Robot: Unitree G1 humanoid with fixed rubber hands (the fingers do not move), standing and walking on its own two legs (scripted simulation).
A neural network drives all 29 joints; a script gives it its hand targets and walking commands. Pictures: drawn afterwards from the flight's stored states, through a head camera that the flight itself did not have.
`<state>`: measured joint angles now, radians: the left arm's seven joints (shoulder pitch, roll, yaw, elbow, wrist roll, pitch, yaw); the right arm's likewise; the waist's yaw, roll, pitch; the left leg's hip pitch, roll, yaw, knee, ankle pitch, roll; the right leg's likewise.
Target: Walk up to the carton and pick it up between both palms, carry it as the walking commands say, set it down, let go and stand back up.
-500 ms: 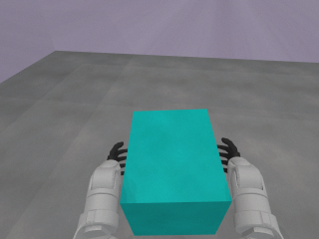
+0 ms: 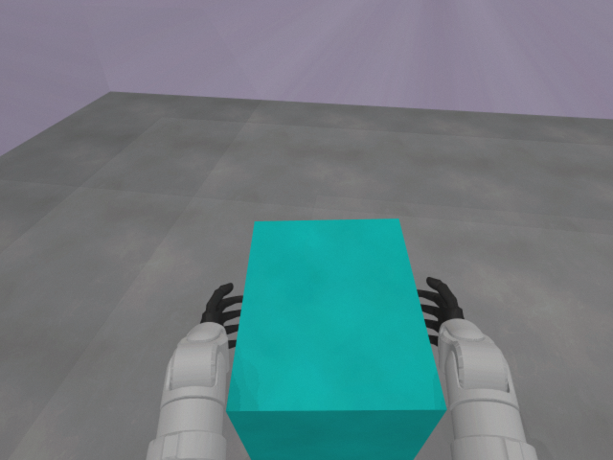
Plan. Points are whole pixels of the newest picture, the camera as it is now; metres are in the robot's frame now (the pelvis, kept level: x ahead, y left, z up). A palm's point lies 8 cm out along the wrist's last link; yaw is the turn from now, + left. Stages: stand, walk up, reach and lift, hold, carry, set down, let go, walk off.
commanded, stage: reach and lift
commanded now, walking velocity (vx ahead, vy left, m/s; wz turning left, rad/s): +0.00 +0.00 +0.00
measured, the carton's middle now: (328, 337) +0.32 +0.00 -0.01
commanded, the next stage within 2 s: hold in 0.24 s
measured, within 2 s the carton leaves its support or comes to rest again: neither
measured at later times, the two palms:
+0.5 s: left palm (214, 341) +0.27 +0.16 +0.04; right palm (453, 342) +0.28 -0.16 +0.05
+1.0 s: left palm (214, 345) +0.27 +0.16 +0.04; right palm (453, 341) +0.28 -0.16 +0.05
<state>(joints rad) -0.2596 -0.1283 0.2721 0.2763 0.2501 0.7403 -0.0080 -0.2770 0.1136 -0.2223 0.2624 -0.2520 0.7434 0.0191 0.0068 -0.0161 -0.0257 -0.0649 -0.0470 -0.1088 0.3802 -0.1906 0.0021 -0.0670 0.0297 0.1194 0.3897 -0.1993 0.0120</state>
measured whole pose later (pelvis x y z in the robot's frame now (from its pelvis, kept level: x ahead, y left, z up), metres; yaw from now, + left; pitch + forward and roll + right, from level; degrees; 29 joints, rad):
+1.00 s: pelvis +0.00 +0.00 +0.00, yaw +0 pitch -8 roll +0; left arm -0.22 -0.14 0.26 0.23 0.26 0.75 -0.02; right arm -0.23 0.13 -0.22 0.22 -0.24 0.75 0.02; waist 0.00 -0.02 -0.01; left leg -0.07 -0.04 -0.11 0.40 -0.20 0.00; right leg -0.07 0.04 0.11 0.41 -0.21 0.01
